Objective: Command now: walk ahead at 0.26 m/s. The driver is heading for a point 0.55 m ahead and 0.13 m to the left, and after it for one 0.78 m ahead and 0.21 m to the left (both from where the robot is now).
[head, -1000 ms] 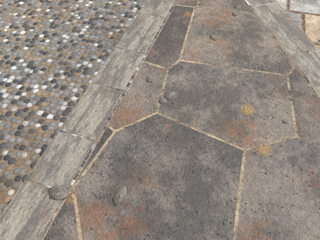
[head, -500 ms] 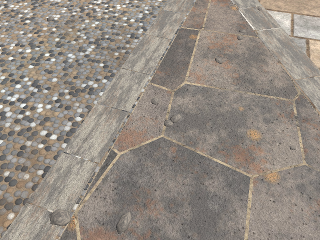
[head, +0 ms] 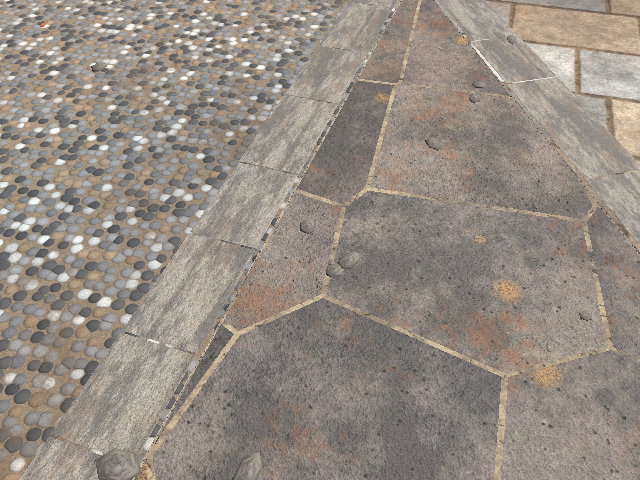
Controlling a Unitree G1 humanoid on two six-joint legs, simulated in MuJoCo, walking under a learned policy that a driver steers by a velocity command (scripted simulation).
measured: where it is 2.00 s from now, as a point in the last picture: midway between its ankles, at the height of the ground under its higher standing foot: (281, 474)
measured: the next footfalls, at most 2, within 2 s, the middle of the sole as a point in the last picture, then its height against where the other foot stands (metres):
left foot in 0.56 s outside the picture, level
right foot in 1.02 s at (311, 418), level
